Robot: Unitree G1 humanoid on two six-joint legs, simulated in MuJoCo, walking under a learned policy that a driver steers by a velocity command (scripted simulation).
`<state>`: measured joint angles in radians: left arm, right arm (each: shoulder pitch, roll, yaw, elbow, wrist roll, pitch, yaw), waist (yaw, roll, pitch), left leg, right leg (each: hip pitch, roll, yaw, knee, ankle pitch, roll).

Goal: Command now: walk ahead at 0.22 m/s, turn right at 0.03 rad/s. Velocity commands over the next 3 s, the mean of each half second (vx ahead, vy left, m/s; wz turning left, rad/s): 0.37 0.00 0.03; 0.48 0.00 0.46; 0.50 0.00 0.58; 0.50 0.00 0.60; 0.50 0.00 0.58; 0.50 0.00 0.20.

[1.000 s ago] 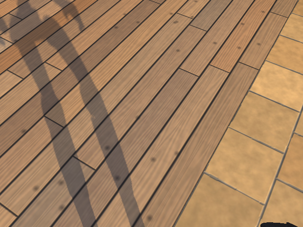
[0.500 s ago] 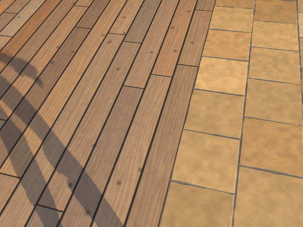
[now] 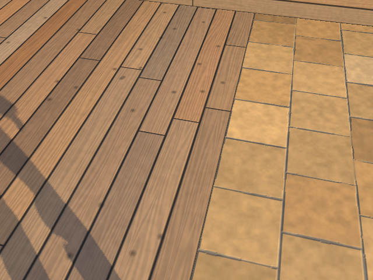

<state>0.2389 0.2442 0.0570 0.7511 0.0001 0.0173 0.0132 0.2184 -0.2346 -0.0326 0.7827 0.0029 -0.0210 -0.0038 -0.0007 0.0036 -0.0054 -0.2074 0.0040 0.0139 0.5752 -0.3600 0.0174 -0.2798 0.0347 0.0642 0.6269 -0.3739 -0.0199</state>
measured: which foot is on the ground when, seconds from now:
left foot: down 0.00-0.12, up 0.14-0.56, down 0.58-1.00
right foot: down 0.00-0.58, up 0.60-1.00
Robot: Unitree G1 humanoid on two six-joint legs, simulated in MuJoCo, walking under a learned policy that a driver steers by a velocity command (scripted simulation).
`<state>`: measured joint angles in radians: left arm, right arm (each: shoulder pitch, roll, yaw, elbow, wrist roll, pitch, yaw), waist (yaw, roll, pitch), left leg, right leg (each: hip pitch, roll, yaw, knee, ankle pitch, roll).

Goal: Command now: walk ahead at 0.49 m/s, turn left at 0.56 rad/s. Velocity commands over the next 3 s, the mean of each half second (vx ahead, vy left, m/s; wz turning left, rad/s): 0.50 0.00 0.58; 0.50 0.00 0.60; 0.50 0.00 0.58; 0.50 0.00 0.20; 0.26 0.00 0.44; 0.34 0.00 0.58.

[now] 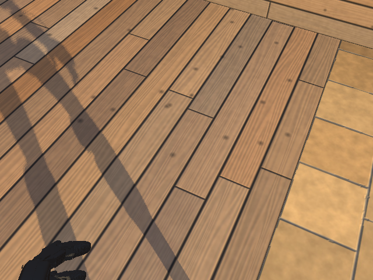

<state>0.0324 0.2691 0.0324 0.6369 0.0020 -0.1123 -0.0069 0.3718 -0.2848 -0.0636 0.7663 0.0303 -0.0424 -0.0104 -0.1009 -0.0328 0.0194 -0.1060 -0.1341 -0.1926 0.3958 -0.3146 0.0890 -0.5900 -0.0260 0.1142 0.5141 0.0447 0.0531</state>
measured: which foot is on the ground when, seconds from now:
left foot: down 0.00-0.08, up 0.10-0.56, down 0.58-1.00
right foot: up 0.00-0.04, down 0.06-0.60, up 0.62-1.00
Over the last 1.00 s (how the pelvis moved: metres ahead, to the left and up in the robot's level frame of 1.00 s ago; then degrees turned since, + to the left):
0.48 0.05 0.01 18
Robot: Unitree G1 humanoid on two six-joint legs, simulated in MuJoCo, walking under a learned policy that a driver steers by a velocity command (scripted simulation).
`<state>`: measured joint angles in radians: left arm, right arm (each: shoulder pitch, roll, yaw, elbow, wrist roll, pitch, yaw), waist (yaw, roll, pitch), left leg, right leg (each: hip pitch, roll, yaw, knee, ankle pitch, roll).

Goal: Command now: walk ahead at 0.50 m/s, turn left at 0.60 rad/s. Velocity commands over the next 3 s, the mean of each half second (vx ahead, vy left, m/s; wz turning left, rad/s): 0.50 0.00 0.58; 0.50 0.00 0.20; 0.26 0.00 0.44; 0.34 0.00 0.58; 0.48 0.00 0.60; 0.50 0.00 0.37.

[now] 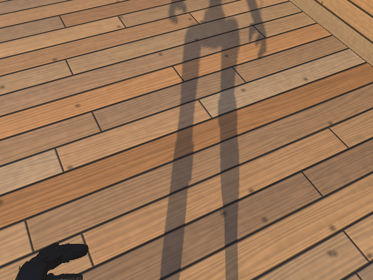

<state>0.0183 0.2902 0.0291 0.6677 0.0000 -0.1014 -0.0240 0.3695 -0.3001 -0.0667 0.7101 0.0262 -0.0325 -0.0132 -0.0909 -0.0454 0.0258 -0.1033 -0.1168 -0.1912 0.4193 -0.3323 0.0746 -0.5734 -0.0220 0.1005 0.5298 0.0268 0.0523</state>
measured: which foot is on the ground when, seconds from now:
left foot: down 0.00-0.06, up 0.08-0.56, down 0.58-1.00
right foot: up 0.00-0.04, down 0.06-0.60, up 0.62-1.00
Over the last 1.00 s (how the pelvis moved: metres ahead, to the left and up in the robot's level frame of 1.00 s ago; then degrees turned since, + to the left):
0.52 0.14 0.00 36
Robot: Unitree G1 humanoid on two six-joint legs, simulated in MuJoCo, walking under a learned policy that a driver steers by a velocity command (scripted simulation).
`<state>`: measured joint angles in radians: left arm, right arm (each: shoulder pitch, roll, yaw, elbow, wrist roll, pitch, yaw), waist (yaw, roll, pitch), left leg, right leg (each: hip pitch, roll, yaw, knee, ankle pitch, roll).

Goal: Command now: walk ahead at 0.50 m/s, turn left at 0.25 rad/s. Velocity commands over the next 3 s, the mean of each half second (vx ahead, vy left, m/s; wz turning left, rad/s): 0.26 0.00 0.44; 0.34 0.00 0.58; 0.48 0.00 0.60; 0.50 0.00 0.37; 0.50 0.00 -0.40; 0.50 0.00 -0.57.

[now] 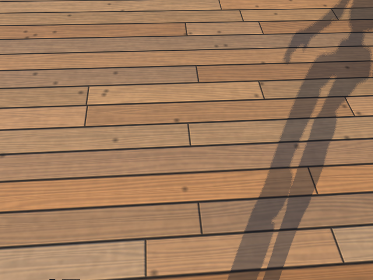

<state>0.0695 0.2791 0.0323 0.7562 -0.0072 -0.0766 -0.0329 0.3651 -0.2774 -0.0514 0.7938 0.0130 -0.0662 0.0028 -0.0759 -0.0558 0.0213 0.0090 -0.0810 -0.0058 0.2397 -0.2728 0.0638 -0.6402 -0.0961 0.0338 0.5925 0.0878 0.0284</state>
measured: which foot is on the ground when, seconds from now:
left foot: down 0.00-0.12, up 0.14-0.56, down 0.58-1.00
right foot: up 0.00-0.08, down 0.10-0.58, up 0.60-1.00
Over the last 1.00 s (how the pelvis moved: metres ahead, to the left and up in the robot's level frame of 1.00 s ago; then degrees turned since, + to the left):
0.51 0.13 0.00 22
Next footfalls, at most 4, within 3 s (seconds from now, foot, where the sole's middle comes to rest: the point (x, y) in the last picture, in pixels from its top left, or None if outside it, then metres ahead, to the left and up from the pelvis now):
0.10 right None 0.26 -0.14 -0.78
0.58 left None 0.26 0.12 -0.78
1.04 right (168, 252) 0.58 0.03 -0.78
1.54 left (57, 247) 0.63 0.43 -0.78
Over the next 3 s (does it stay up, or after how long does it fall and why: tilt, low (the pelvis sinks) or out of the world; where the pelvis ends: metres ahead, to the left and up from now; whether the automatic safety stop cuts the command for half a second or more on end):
stays up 1.14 0.86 -0.01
